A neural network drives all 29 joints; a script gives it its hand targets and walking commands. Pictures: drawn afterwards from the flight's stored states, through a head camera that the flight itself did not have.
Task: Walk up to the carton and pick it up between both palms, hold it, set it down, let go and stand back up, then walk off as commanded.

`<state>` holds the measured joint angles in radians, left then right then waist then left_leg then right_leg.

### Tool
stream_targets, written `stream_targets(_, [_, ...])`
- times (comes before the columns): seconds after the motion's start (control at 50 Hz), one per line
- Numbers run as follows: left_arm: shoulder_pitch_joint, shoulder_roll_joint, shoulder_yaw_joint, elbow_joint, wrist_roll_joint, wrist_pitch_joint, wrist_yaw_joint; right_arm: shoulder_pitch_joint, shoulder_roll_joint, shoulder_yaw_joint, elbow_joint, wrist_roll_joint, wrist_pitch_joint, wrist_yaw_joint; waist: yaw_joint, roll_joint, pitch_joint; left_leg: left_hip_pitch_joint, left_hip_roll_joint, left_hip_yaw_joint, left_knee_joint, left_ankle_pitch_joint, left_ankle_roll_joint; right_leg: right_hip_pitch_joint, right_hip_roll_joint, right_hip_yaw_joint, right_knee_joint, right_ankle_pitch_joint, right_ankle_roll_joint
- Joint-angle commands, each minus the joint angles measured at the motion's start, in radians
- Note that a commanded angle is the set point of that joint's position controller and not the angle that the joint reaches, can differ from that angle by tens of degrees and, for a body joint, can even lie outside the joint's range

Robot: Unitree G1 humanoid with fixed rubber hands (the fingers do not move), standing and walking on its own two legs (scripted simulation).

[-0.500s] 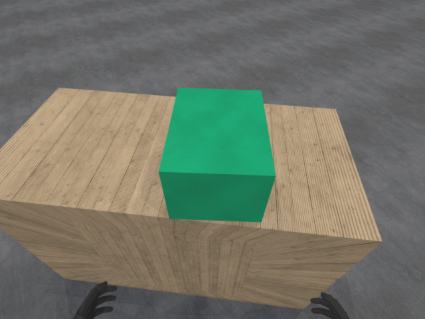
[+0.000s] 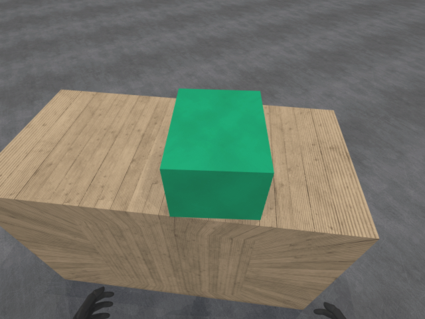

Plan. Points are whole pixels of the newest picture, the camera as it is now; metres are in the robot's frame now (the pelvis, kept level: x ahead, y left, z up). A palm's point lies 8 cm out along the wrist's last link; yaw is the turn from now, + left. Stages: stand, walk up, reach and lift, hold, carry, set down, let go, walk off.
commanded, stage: stand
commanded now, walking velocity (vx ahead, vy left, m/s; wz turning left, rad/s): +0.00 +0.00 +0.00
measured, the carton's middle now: (217, 150) +0.52 -0.01 +0.00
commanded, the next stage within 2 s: walk up in 1.60 s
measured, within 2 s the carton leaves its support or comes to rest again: neither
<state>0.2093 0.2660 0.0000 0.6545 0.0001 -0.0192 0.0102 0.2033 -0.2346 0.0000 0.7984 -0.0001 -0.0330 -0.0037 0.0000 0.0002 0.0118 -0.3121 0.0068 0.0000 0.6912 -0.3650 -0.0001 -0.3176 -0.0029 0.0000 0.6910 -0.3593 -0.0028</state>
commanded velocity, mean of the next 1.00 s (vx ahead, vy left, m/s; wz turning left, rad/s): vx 0.00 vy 0.00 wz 0.00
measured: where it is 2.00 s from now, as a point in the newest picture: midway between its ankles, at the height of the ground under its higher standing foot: outside the picture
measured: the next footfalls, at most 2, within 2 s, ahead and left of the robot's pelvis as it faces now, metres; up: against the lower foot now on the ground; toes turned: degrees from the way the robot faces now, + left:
none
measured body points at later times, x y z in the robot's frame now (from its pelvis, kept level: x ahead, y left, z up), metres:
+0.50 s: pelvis -0.01 +0.00 +0.00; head -0.02 +0.00 +0.45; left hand +0.12 +0.26 -0.10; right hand +0.09 -0.25 -0.13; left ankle +0.00 +0.12 -0.72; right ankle +0.01 -0.12 -0.72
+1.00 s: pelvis -0.02 +0.00 +0.01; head -0.02 +0.00 +0.46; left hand +0.09 +0.26 -0.11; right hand +0.06 -0.25 -0.13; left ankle +0.00 +0.12 -0.72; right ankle +0.01 -0.12 -0.72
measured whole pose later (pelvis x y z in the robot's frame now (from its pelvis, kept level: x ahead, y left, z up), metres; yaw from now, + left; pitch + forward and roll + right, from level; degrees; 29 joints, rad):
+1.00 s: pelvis -0.02 +0.00 +0.01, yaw +0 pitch -1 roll +0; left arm 0.21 0.27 0.00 0.81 0.00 -0.02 0.01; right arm 0.20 -0.24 0.00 0.97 0.00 -0.04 0.00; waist 0.00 0.00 0.01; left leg -0.31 0.00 0.00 0.61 -0.29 0.00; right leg -0.32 0.00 0.00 0.61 -0.28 0.00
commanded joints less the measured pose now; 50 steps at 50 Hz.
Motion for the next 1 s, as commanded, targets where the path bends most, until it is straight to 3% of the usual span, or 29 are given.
stream_targets(0.0, [-0.062, 0.238, 0.094, -0.007, 0.032, -0.056, 0.007, -0.073, -0.263, -0.087, -0.059, -0.026, -0.029, -0.006, -0.008, -0.024, -0.025, 0.017, 0.077, -0.095, -0.145, 0.189, 0.07, 0.033, -0.098, 0.115, -0.162, 0.201, -0.07])
stream_targets(0.38, [-0.07, 0.246, 0.088, 0.056, 0.03, -0.054, 0.004, -0.074, -0.267, -0.081, 0.017, -0.023, -0.028, -0.001, -0.008, -0.04, 0.021, 0.011, 0.077, -0.107, -0.193, 0.123, 0.067, 0.018, -0.105, 0.135, -0.225, 0.112, -0.064])
stream_targets(0.98, [-0.068, 0.239, 0.071, 0.177, 0.022, -0.054, 0.005, -0.078, -0.263, -0.069, 0.142, -0.016, -0.028, -0.001, -0.007, -0.036, -0.026, 0.054, 0.093, -0.11, -0.26, 0.155, 0.055, 0.077, -0.115, 0.134, -0.285, 0.152, -0.051])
